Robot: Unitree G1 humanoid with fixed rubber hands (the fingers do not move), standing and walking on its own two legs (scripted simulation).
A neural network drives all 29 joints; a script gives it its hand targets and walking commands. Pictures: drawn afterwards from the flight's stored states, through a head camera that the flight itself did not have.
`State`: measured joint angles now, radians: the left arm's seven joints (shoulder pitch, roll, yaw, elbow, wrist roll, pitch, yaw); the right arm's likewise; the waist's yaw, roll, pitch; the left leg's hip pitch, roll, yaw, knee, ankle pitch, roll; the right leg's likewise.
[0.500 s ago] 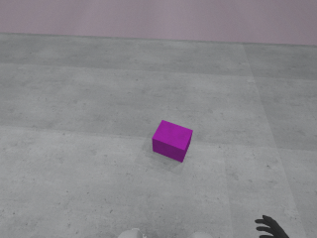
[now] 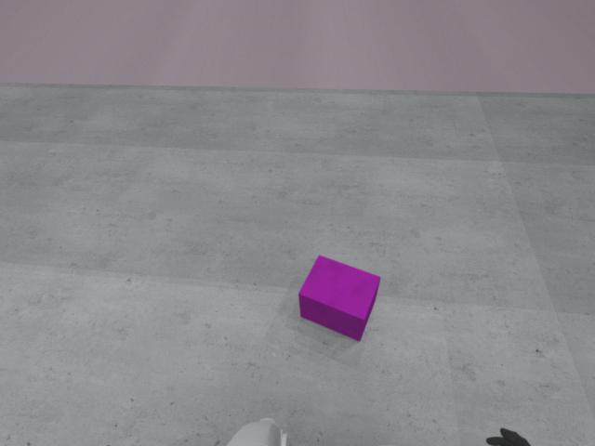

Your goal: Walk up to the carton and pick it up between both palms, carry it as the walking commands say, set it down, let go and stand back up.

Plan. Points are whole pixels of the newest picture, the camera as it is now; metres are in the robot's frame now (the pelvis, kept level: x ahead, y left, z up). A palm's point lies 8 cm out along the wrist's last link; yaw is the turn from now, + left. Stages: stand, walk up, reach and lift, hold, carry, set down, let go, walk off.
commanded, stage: walk up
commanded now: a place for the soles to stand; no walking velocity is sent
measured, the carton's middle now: (339, 297) +0.68 -0.06 -0.66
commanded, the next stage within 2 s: none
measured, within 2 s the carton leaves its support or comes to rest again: neither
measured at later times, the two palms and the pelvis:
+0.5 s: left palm (110, 418) +0.16 +0.30 -0.08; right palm (535, 415) +0.20 -0.30 -0.11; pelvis +0.11 -0.02 +0.00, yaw -1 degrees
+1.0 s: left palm (117, 394) +0.20 +0.32 -0.10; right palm (528, 401) +0.22 -0.30 -0.11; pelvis +0.15 +0.00 -0.01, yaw +0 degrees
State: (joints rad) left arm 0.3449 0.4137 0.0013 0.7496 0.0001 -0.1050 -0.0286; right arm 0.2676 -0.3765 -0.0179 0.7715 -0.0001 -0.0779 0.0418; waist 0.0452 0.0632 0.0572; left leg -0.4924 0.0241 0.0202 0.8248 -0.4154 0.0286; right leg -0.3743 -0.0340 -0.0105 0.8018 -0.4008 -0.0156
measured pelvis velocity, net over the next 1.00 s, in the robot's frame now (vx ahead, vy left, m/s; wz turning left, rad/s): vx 0.15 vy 0.00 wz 0.00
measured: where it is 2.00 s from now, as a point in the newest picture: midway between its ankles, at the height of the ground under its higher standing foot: outside the picture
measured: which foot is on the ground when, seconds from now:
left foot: down 0.00-0.32, up 0.34-0.58, down 0.60-1.00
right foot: down 0.00-0.02, up 0.04-0.28, down 0.30-1.00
